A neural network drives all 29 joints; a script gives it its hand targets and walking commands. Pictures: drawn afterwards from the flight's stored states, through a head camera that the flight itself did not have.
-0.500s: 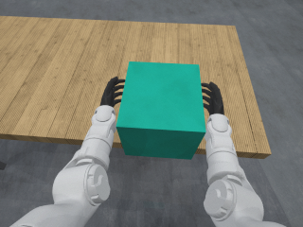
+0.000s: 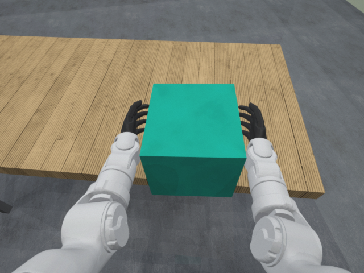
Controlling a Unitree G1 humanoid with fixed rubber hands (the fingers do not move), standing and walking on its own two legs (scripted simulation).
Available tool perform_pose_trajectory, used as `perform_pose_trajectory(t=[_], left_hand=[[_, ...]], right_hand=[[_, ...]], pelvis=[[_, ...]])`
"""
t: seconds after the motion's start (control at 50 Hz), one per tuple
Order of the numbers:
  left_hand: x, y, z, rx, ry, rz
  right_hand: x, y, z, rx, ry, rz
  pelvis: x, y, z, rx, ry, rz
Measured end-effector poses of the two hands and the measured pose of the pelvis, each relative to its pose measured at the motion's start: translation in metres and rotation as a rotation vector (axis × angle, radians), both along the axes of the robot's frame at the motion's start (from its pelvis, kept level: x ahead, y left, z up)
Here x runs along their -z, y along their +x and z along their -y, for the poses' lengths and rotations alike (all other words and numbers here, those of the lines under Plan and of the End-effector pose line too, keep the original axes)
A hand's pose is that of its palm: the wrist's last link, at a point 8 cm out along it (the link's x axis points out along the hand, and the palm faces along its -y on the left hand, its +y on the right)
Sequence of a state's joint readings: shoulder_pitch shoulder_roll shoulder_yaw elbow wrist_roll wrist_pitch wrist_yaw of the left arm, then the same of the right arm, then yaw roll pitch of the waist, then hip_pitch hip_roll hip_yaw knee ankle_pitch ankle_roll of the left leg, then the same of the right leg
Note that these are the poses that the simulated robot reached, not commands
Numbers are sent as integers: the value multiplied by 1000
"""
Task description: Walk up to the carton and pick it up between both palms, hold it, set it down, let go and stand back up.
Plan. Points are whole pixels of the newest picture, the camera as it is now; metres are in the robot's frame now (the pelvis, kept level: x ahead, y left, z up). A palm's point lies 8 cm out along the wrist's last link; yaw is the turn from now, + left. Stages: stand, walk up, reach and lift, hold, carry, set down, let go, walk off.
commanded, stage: reach and lift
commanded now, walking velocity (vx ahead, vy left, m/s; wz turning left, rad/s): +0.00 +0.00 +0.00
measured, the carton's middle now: (192, 140) +0.43 -0.03 +0.01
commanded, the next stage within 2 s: none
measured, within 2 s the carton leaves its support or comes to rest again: neither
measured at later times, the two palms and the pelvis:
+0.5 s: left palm (118, 128) +0.39 +0.13 +0.11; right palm (260, 131) +0.38 -0.16 +0.10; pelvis -0.02 +0.00 +0.00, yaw +0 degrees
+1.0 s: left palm (110, 134) +0.36 +0.14 +0.13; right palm (264, 137) +0.35 -0.16 +0.13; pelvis -0.03 -0.01 +0.00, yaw +4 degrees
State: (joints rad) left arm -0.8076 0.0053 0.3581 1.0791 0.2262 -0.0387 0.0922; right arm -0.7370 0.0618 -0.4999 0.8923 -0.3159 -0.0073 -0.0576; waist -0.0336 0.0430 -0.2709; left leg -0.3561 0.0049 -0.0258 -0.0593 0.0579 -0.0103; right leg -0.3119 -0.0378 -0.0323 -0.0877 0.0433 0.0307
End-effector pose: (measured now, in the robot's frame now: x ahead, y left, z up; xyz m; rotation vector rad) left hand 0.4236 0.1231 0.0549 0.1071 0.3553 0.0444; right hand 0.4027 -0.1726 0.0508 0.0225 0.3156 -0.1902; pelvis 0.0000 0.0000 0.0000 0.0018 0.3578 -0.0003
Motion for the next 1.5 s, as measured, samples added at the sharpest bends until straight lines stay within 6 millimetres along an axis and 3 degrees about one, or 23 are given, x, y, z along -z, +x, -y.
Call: perform_pose_trajectory(t=[0.3, 0.54, 0.64, 0.86, 1.5], left_hand=[[-49, -15, -9, -16, 4, 44], [-52, -31, -10, -13, 3, 11], [-68, -34, -10, 9, -30, 113], [-72, -53, -19, -9, -18, 148], [-99, -97, -17, -25, -16, 195]], right_hand=[[-51, -7, -8, -21, -15, 36], [-53, -24, -9, -31, -37, 0], [-62, -33, -10, -19, -81, 100], [-71, -46, -19, -28, -63, 136], [-93, -84, -16, -43, -62, 193]], pelvis=[[-4, -11, 4, -4, 1, 141], [-4, -22, 2, -2, -2, 163], [-6, -28, 4, -37, -3, 237], [-4, -27, 9, -69, -8, 334], [-3, -42, 11, -54, -10, 439]])
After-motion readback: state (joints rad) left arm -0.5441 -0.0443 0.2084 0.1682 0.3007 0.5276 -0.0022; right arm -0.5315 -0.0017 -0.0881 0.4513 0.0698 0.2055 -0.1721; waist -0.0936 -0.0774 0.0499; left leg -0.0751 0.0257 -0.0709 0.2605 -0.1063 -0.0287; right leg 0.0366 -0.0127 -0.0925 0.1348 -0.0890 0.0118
